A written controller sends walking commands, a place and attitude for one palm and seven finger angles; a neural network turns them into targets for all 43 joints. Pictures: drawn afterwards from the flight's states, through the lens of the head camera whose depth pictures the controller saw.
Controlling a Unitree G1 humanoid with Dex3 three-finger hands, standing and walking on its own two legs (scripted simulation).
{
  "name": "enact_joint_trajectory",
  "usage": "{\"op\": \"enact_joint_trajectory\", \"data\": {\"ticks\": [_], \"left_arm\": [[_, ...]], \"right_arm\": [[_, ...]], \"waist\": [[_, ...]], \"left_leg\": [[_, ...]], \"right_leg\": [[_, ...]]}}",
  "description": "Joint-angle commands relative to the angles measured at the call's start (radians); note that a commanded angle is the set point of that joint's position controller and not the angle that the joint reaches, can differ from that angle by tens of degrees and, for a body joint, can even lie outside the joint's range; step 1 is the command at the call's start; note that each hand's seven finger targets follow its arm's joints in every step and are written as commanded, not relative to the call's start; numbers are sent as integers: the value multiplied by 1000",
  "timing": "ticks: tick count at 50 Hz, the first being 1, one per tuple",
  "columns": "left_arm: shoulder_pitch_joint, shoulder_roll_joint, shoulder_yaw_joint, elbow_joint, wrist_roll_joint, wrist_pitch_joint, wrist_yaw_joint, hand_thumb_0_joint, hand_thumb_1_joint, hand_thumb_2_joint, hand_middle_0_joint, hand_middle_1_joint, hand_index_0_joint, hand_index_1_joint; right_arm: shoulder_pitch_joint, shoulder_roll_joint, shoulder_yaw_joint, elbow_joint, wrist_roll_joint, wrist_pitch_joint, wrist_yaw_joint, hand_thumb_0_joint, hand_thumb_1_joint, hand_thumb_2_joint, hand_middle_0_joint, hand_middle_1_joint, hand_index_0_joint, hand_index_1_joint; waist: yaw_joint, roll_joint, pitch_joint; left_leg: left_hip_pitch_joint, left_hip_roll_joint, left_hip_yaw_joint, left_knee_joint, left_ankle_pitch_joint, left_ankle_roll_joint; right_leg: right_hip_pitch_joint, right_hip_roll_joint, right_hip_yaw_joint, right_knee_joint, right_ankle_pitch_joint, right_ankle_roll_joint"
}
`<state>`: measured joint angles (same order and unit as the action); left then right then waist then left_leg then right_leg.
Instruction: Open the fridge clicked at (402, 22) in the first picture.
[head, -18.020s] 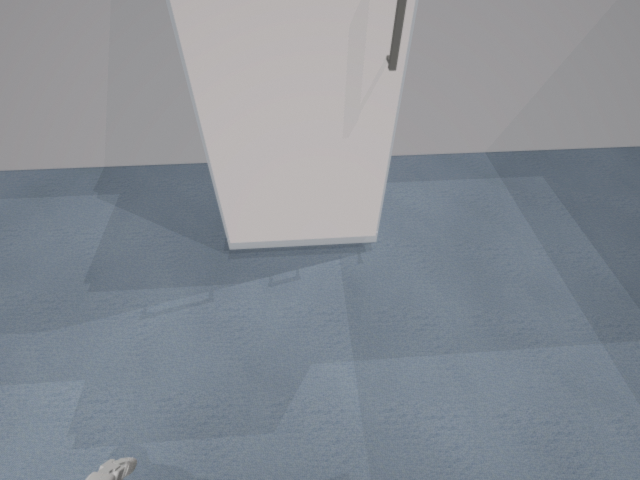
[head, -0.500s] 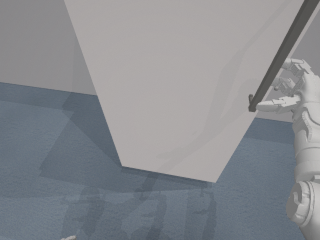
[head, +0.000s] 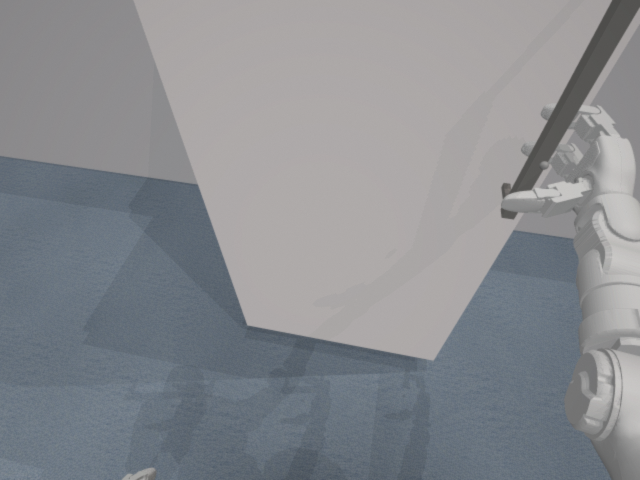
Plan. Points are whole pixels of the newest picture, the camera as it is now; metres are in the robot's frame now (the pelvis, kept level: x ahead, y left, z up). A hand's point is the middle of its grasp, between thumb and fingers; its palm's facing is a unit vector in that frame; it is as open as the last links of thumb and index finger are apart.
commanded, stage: slide the fingers in behind the handle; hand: right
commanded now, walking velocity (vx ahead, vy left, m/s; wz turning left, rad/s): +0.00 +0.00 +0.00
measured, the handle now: (557, 109) +0.53 -0.21 +0.21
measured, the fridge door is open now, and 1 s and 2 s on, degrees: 0 0 0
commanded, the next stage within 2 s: grip the handle and tug to test in 0.26 s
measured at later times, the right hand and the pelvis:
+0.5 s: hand (533, 162) +0.48 -0.19 +0.16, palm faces +0.07 +1.00 +0.01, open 13.6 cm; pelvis +0.01 +0.00 +0.00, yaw +0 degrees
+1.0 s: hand (535, 164) +0.47 -0.19 +0.17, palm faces +0.09 +1.00 +0.01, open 6.4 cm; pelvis +0.01 +0.01 +0.00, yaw +0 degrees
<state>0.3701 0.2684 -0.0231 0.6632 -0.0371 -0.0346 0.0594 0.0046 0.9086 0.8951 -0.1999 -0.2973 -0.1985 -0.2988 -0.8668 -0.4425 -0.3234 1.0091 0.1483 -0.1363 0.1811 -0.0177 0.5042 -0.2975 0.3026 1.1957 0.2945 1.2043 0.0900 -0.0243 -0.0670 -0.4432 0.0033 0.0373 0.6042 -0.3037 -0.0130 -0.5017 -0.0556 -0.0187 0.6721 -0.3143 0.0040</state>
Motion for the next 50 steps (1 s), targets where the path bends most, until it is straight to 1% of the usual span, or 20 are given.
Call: {"op": "enact_joint_trajectory", "data": {"ticks": [1, 2, 6, 8, 10, 11, 18, 20, 24, 29, 31, 33, 34, 36, 37, 39, 41, 44, 48, 50], "left_arm": [[51, 156, 55, -88, -2, -29, 10, 0, 900, 900, -200, -300, -200, -300], [50, 153, 56, -92, 0, -30, 7, 0, 900, 900, -200, -300, -200, -300], [61, 157, 58, -91, 1, -23, 6, 0, 900, 900, -200, -300, -200, -300], [57, 155, 58, -94, -1, -21, 7, 0, 900, 900, -200, -300, -200, -300], [59, 154, 61, -97, 0, -20, 7, 0, 900, 900, -200, -300, -200, -300], [56, 149, 59, -98, 0, -21, 5, 0, 900, 900, -200, -300, -200, -300], [55, 150, 65, -93, -2, -16, 2, 0, 900, 900, -200, -300, -200, -300], [48, 149, 63, -99, -1, -13, 2, 0, 900, 900, -200, -300, -200, -300], [43, 144, 63, -101, 1, -10, -1, 0, 900, 900, -200, -300, -200, -300], [29, 140, 63, -105, 1, -7, 0, 0, 900, 900, -200, -300, -200, -300], [20, 140, 62, -110, 0, -4, 1, 0, 900, 900, -200, -300, -200, -300], [9, 136, 61, -115, -2, -3, 1, 0, 900, 900, -200, -300, -200, -300], [12, 139, 61, -115, -2, -1, 2, 0, 900, 900, -200, -300, -200, -300], [0, 141, 58, -118, -5, 4, 6, 0, 900, 900, -200, -300, -200, -300], [-6, 137, 56, -120, -6, 4, 7, 0, 900, 900, -200, -300, -200, -300], [-2, 140, 55, -115, -8, 6, 10, 0, 900, 900, -200, -300, -200, -300], [-5, 139, 55, -114, -7, 2, 10, 0, 900, 900, -200, -300, -200, -300], [6, 144, 57, -111, -4, 1, 11, 0, 900, 900, -200, -300, -200, -300], [5, 144, 56, -104, -8, -1, 11, 0, 900, 900, -200, -300, -200, -300], [14, 146, 59, -101, -7, -3, 11, 0, 900, 900, -200, -300, -200, -300]], "right_arm": [[-520, -235, -29, -228, 4, -60, 1, 0, 500, -300, 300, 1200, 300, 1200], [-503, -225, -29, -234, 2, -59, -1, 0, 500, -300, 300, 1200, 300, 1200], [-473, -251, -59, -213, 4, -51, -9, 0, 500, -300, 300, 1200, 300, 1200], [-488, -244, -45, -217, -2, -50, -5, 0, 500, -300, 300, 1200, 300, 1200], [-492, -262, -58, -260, -6, -63, -8, 0, 500, -300, 300, 1200, 300, 1200], [-504, -227, -28, -283, -5, -64, -6, 0, 500, -300, 300, 1200, 300, 1200], [-455, -191, -21, -298, 10, -28, -11, 0, 500, -300, 300, 1200, 300, 1200], [-431, -204, -37, -313, 10, -21, -21, 0, 407, -340, 310, 1213, 310, 1213], [-425, -164, -6, -341, 8, -17, -35, 0, 220, -420, 330, 1240, 330, 1240], [-420, -175, -18, -371, 3, -16, -43, 0, -13, -520, 355, 1273, 355, 1273], [-386, -204, -46, -383, 2, -15, -43, 0, -107, -560, 365, 1287, 365, 1287], [-379, -186, -33, -389, 4, -9, -37, 0, -200, -600, 375, 1300, 375, 1300], [-370, -194, -37, -379, 6, -7, -37, 0, -247, -620, 380, 1307, 380, 1307], [-351, -224, -61, -368, 9, 2, -30, 0, -340, -660, 390, 1320, 390, 1320], [-387, -192, -26, -379, 9, 3, -23, 0, -387, -680, 395, 1327, 395, 1327], [-391, -190, -16, -349, 9, 3, -20, 0, -480, -720, 405, 1340, 405, 1340], [-427, -188, -13, -349, 9, -5, -21, 0, -573, -760, 415, 1353, 415, 1353], [-401, -215, -36, -330, 9, -21, -21, 0, -713, -820, 430, 1373, 430, 1373], [-445, -193, -10, -293, 5, -29, -15, 0, -900, -900, 450, 1400, 450, 1400], [-450, -181, -5, -266, 7, -29, -16, 0, -900, -900, 450, 1400, 450, 1400]], "waist": [[11, -43, -342], [2, -68, -358], [4, 1, -346], [8, -27, -327], [3, -45, -368], [6, -85, -376], [-1, -60, -363], [-6, -44, -366], [0, -30, -351], [-5, -26, -352], [-23, -25, -379], [-21, -33, -359], [-14, 9, -344], [-24, -2, -328], [-11, -23, -314], [-1, 4, -289], [-4, -38, -305], [-11, -2, -334], [1, -30, -307], [9, 2, -310]], "left_leg": [[69, -32, 1, -56, 276, 26], [65, -32, 3, -53, 274, 28], [88, -34, 2, -54, 302, 24], [76, -33, -1, -58, 294, 24], [89, -34, -3, -49, 323, 26], [80, -35, 0, -46, 327, 28], [76, -39, 12, -48, 341, 30], [96, -38, 9, -50, 357, 28], [106, -38, 11, -53, 372, 29], [130, -35, 5, -57, 394, 28], [160, -34, 3, -52, 415, 29], [160, -33, 2, -57, 417, 28], [173, -32, 0, -64, 419, 26], [180, -29, -5, -68, 412, 25], [164, -28, -5, -73, 401, 25], [148, -28, -3, -81, 353, 25], [135, -26, -5, -79, 344, 27], [159, -27, -8, -76, 353, 28], [120, -27, -6, -77, 318, 27], [114, -26, -8, -81, 319, 22]], "right_leg": [[232, 32, 26, -74, 252, -31], [245, 33, 26, -71, 261, -28], [219, 30, 22, -68, 274, -32], [216, 31, 17, -70, 263, -33], [243, 30, 19, -62, 303, -33], [264, 31, 20, -61, 320, -28], [281, 26, 29, -63, 358, -25], [273, 27, 23, -63, 364, -29], [277, 27, 20, -61, 377, -31], [279, 30, 12, -65, 377, -34], [275, 33, 9, -72, 383, -33], [270, 35, 3, -75, 370, -33], [255, 35, 2, -73, 358, -39], [234, 38, -4, -84, 329, -38], [241, 40, -4, -86, 316, -38], [233, 37, 3, -87, 284, -40], [248, 40, 6, -88, 279, -37], [243, 40, 6, -83, 288, -40], [238, 40, 10, -87, 257, -36], [234, 40, 8, -83, 252, -40]]}}
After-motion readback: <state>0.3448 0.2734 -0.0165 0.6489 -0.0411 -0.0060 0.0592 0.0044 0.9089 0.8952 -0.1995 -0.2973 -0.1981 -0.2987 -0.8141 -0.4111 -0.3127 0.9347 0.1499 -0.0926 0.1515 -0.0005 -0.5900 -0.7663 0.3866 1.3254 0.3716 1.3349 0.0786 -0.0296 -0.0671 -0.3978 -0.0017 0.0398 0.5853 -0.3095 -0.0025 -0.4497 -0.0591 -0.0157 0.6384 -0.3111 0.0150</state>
